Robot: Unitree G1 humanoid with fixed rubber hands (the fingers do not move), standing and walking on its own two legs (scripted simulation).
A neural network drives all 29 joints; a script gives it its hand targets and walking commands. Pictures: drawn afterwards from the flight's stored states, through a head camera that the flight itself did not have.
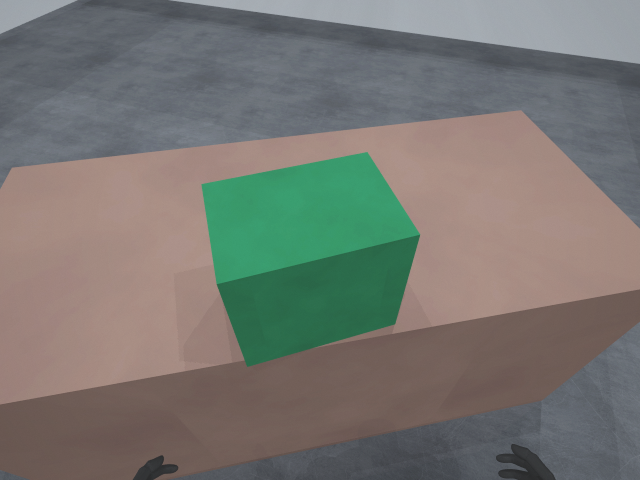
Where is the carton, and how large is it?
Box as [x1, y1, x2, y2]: [201, 152, 419, 366]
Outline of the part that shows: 367,152 201,184 216,283 247,366 394,324 419,237 419,233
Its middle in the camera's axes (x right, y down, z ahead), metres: -0.02 +0.03 +0.59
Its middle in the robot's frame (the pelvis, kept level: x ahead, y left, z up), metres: +0.44 +0.04 +0.00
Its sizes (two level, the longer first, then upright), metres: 0.250 0.178 0.225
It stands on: a pedestal, 0.64 m high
